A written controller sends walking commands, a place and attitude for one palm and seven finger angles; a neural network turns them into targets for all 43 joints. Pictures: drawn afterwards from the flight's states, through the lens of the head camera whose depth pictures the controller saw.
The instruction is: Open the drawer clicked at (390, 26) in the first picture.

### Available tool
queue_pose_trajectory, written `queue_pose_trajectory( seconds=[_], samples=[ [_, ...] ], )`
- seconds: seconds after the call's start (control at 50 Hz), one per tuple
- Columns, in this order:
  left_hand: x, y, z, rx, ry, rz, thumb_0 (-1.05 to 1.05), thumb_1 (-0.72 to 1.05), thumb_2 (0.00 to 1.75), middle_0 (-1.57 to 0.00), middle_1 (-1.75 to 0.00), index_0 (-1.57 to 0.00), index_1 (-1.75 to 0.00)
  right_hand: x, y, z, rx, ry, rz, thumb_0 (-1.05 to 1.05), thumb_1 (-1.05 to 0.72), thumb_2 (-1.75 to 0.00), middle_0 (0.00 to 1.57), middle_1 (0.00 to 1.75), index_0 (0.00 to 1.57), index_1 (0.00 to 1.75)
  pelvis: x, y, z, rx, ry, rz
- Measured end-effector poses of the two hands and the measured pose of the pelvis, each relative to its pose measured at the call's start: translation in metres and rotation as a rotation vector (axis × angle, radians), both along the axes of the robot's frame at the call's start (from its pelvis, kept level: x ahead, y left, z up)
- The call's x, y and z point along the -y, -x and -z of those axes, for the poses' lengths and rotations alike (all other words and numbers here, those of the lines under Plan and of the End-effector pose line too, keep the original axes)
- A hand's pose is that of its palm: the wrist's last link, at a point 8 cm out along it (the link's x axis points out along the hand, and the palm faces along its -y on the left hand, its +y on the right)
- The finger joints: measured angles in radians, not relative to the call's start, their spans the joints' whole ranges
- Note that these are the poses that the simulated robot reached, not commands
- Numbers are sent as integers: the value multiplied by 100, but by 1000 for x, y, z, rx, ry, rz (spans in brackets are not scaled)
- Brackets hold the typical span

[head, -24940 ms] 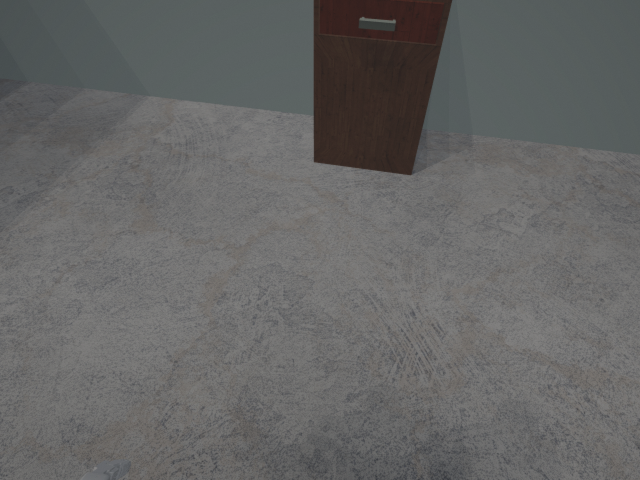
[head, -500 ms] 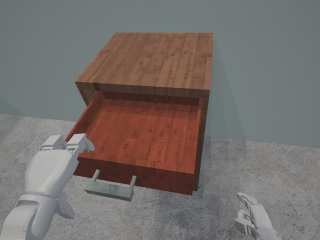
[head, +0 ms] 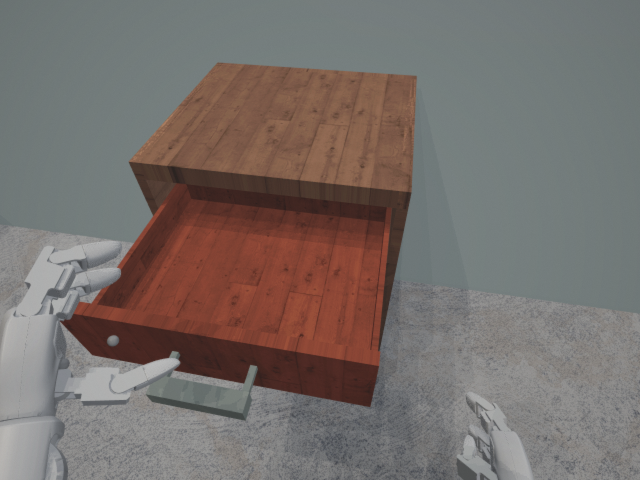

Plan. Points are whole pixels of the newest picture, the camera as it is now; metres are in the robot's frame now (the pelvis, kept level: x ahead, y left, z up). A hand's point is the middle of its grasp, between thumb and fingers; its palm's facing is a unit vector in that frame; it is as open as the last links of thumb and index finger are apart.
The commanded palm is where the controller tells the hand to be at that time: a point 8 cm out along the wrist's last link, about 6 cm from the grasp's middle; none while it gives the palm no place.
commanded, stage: draw the hand back to the body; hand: left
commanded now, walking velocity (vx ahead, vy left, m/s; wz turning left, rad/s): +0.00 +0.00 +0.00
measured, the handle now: (206, 380) +0.25 +0.20 -0.05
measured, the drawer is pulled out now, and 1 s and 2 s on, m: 0.29 0.29 0.29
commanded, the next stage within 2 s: step back with the hand held close in 0.60 s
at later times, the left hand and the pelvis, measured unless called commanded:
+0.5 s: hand (78, 348) +0.18 +0.24 +0.16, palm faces +0.43 -0.80 -0.41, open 8.0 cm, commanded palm +0.13 +0.29 +0.18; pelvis +0.00 +0.01 +0.00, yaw +1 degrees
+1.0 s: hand (79, 358) +0.17 +0.24 +0.16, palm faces +0.31 -0.80 -0.51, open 7.4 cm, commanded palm +0.10 +0.29 +0.18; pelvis -0.02 +0.01 +0.00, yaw +1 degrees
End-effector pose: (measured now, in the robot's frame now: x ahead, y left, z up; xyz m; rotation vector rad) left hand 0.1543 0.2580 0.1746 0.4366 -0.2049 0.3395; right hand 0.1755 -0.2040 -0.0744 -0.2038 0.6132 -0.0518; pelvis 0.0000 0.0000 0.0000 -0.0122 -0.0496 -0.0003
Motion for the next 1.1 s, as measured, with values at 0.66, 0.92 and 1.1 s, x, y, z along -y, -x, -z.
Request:
queue_pose_trajectory(
  seconds=[0.66, 0.92, 1.1],
  samples=[
    [-23, 16, -2, -32, -23, -92, 1, 86, 88, -22, -32, -21, -32, -8, -18, -1, 9, -20, -5, 1, -91, -90, 20, 30, 20, 30, -5, -2, 1, -21, 1, -12],
    [-23, 11, -13, -12, -122, -12, 2, 88, 90, -21, -30, -21, -30, 11, 6, 5, -77, 15, 64, 1, -91, -90, 20, 30, 20, 30, -8, 14, 2, -76, -5, -19],
    [-25, 32, -6, -72, -163, 25, 2, 88, 90, -22, -30, -21, -30, 20, 33, 8, -114, 37, 122, 1, -91, -90, 20, 30, 20, 30, -10, 34, 5, -93, -14, -20]
  ],
)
